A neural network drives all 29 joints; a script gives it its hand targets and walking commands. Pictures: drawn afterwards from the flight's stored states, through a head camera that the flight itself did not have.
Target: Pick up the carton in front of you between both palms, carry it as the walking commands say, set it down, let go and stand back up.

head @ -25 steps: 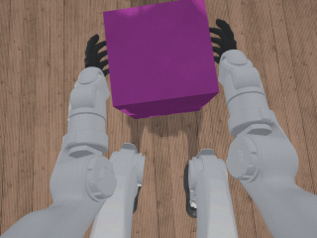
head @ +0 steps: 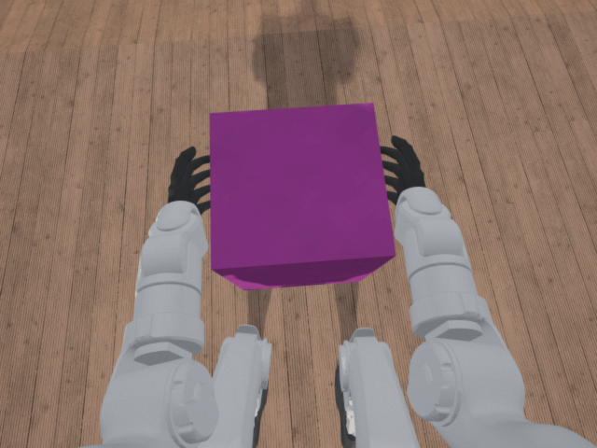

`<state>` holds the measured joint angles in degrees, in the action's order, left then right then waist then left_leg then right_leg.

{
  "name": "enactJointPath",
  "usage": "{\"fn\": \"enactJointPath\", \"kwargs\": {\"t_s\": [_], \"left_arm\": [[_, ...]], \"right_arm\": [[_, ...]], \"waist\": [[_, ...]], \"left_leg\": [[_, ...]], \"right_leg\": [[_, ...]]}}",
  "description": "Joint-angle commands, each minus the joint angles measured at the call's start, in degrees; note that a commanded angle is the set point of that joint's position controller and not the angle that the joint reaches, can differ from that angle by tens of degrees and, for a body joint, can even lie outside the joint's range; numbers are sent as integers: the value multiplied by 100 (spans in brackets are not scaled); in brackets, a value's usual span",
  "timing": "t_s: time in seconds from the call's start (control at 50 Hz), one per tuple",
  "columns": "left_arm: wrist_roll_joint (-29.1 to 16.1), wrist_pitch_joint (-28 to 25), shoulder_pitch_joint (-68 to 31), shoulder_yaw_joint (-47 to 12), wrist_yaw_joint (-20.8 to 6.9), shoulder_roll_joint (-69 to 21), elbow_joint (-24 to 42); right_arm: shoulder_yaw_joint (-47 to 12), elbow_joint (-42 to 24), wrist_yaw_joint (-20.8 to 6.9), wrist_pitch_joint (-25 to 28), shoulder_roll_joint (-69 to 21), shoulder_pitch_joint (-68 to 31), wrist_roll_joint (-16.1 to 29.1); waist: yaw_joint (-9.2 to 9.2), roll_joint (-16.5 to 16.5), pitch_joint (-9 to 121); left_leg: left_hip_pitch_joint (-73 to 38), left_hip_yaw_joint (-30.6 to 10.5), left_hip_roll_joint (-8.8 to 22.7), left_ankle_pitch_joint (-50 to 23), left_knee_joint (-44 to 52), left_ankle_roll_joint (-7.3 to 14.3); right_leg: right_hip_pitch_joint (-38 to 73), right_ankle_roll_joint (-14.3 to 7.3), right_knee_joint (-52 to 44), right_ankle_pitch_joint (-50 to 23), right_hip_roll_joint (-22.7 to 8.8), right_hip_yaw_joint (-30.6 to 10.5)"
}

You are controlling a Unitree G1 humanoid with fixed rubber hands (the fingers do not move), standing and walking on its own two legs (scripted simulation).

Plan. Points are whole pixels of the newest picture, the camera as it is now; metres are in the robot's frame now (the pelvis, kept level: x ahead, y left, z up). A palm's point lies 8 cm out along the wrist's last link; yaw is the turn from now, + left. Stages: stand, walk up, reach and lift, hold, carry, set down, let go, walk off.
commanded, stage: reach and lift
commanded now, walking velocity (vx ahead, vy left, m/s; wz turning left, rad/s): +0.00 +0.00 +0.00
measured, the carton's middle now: (297, 212) +0.46 +0.02 -0.11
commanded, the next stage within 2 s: hold in 1.90 s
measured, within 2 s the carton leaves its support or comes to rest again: neither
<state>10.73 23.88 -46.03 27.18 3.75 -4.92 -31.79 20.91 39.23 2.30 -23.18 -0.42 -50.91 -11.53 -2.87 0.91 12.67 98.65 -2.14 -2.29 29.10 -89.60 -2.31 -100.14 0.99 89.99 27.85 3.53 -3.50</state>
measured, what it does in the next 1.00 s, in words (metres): rises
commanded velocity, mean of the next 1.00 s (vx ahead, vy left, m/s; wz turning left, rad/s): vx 0.00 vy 0.00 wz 0.00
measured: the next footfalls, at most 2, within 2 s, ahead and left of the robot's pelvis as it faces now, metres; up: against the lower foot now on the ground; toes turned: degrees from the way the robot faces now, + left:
none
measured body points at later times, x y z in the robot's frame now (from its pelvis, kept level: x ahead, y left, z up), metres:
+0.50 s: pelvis +0.05 +0.00 +0.14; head +0.14 +0.00 +0.58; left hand +0.41 +0.17 +0.11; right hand +0.42 -0.14 +0.11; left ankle +0.09 +0.13 -0.52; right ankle +0.09 -0.12 -0.52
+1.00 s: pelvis +0.06 +0.01 +0.21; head +0.03 +0.01 +0.66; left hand +0.37 +0.16 +0.23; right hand +0.37 -0.15 +0.23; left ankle +0.09 +0.13 -0.52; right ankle +0.09 -0.12 -0.52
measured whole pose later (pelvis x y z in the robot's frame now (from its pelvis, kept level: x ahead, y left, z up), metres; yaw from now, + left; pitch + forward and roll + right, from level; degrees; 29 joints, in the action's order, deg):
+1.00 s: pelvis +0.06 +0.01 +0.21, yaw +0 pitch -3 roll +0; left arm 16.4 34.1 -18.3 17.6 0.1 -9.5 -24.3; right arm 17.8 24.1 0.4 -33.7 -9.3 -17.6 -15.8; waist 0.1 0.0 2.3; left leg 12.6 -3.7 -1.3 14.4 -29.9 -0.3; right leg -13.0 0.5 29.6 13.6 1.1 -3.7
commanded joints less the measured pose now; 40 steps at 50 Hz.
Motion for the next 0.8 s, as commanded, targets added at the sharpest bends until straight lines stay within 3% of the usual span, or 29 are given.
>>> {"fn": "enactJointPath", "kwargs": {"t_s": [0.0,0.18,0.46,0.78], "left_arm": [[-1035,-140,-3803,-3553,-1629,-5957,-199],[-872,-251,-2906,-3629,-1647,-6144,-304],[-774,-242,-1339,-4078,-1612,-6359,-50],[-888,490,-48,-4631,-1651,-6282,732]], "right_arm": [[-3026,92,-1362,190,-6660,-3240,986],[-2953,47,-1310,330,-6703,-2312,760],[-3519,-536,-1391,302,-6786,-929,840],[-3983,-1499,-1546,-491,-6634,399,1025]], "waist": [[-121,354,4979],[4,94,4123],[101,-12,3024],[292,-99,1268]], "left_leg": [[-2828,504,-768,-1352,1237,62],[-3855,303,-737,-1332,2249,109],[-6121,-98,-553,-2126,3912,198],[-8491,-314,-334,-2895,5865,206]], "right_leg": [[3777,8,-1328,-1255,672,371],[4736,-70,-2313,-1251,609,162],[6604,-127,-3943,-1987,441,-67],[8824,-129,-5870,-2796,227,-135]]}}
